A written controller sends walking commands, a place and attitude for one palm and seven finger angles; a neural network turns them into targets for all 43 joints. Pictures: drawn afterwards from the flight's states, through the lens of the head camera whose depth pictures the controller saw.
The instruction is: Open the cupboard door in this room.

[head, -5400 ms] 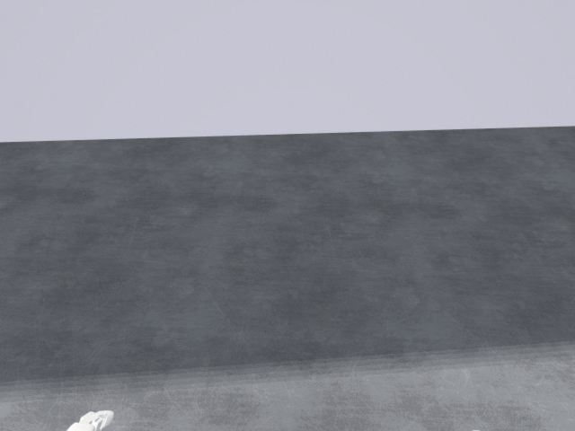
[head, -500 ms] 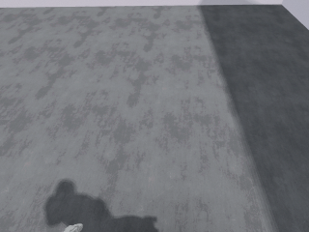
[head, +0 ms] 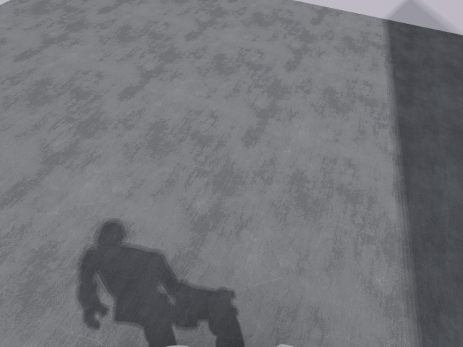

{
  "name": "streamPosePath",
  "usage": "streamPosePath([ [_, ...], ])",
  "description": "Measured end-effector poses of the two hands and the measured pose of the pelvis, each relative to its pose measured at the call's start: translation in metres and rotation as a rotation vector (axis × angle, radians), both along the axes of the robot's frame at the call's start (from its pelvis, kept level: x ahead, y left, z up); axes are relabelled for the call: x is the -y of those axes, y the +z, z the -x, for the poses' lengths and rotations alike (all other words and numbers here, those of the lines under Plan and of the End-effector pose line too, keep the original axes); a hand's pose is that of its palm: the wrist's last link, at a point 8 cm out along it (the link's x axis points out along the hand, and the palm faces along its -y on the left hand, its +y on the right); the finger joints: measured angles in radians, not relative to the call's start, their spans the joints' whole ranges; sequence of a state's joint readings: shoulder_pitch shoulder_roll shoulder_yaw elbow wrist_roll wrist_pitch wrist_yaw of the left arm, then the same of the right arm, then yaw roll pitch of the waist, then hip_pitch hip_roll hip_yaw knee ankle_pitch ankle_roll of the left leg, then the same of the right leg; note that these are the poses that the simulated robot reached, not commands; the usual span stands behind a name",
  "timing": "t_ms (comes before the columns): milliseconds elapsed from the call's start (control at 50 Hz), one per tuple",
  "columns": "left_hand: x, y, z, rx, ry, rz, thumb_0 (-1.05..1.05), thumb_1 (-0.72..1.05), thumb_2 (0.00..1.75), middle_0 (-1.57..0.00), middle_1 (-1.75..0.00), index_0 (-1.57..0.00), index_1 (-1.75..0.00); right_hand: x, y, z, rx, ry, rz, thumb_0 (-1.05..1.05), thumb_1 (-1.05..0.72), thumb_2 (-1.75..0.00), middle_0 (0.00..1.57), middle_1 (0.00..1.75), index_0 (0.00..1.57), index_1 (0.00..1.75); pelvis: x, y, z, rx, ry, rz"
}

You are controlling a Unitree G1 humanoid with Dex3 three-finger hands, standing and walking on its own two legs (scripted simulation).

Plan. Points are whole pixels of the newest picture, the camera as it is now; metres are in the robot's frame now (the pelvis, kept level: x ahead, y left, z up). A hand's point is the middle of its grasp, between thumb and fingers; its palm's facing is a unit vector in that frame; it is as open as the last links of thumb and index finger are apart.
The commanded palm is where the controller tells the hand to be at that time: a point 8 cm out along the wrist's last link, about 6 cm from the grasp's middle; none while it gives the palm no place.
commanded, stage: turn or walk to find it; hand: left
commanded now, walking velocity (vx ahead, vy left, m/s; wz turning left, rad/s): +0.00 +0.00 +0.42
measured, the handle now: out of the picture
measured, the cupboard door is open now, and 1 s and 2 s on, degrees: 0 0 0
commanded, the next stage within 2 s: none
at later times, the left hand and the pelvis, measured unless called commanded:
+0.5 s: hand out of the picture +0.04 +0.18 -0.13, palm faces +0.22 -0.93 -0.28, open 7.4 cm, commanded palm none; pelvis -0.02 -0.03 +0.01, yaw +12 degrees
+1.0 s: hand out of the picture -0.12 +0.22 -0.17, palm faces +0.46 -0.85 -0.24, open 7.4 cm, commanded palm none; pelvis -0.07 +0.01 +0.01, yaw +24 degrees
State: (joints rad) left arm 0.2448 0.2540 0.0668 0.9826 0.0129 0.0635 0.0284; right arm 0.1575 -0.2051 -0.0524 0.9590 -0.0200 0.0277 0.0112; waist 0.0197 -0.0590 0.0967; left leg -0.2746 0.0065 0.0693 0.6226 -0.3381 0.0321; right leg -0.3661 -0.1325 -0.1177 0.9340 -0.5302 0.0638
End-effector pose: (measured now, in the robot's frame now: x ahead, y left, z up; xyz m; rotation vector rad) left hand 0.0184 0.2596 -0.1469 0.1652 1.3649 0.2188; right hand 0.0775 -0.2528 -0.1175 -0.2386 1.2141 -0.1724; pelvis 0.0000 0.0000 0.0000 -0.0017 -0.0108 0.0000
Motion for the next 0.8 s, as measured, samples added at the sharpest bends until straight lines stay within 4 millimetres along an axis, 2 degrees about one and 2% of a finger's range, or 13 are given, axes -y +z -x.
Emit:
streamPosePath([
  [100,-0.014,0.014,-0.004,0.041,0.027,-0.006,0.0,0.91,0.89,-0.2,-0.3,-0.2,-0.3,-0.02,0.01,-0.01,0.026,0.044,-0.01,0.0,-0.91,-0.9,0.2,0.3,0.2,0.3,-0.008,0.011,0.003,-0.001,0.035,0.015],
  [200,-0.014,0.026,-0.019,0.121,0.038,-0.019,0.0,0.91,0.89,-0.2,-0.3,-0.2,-0.3,-0.027,0.008,-0.009,0.025,0.069,-0.038,0.0,-0.9,-0.9,0.21,0.3,0.21,0.3,-0.007,0.015,0.007,-0.001,0.072,0.013],
  [320,0.004,0.038,-0.036,0.209,0.04,-0.039,0.0,0.91,0.89,-0.2,-0.3,-0.2,-0.3,-0.015,-0.005,0.006,-0.011,0.078,-0.069,0.0,-0.9,-0.9,0.21,0.3,0.21,0.3,0.006,0.012,0.014,-0.001,0.123,0.0],
  [400,0.023,0.041,-0.034,0.264,0.048,-0.067,0.0,0.91,0.89,-0.2,-0.3,-0.2,-0.3,0.004,-0.023,0.015,-0.042,0.084,-0.093,0.0,-0.9,-0.9,0.21,0.3,0.21,0.3,0.024,0.004,0.019,-0.006,0.156,-0.017],
  [520,0.043,0.048,0.005,0.238,0.116,-0.072,0.0,0.9,0.89,-0.2,-0.3,-0.2,-0.3,0.024,-0.023,0.018,-0.098,0.122,-0.086,0.0,-0.91,-0.9,0.2,0.3,0.2,0.3,0.035,0.01,0.025,0.013,0.226,-0.022],
  [620,0.049,0.043,0.042,0.179,0.186,-0.059,0.0,0.9,0.89,-0.2,-0.3,-0.21,-0.3,0.027,-0.018,0.016,-0.127,0.172,-0.065,0.0,-0.91,-0.9,0.2,0.3,0.2,0.3,0.036,0.013,0.028,0.015,0.281,-0.029],
  [700,0.046,0.034,0.076,0.136,0.249,-0.04,0.0,0.9,0.89,-0.2,-0.3,-0.21,-0.3,0.016,-0.013,0.005,-0.137,0.234,-0.042,0.0,-0.91,-0.9,0.2,0.3,0.2,0.3,0.03,0.012,0.034,0.011,0.32,-0.029],
  [800,0.031,0.012,0.127,0.066,0.335,-0.01,0.0,0.9,0.89,-0.2,-0.3,-0.21,-0.3,-0.018,-0.008,-0.023,-0.069,0.329,-0.011,0.0,-0.91,-0.9,0.2,0.3,0.2,0.3,0.012,0.003,0.046,0.007,0.368,-0.009],
])
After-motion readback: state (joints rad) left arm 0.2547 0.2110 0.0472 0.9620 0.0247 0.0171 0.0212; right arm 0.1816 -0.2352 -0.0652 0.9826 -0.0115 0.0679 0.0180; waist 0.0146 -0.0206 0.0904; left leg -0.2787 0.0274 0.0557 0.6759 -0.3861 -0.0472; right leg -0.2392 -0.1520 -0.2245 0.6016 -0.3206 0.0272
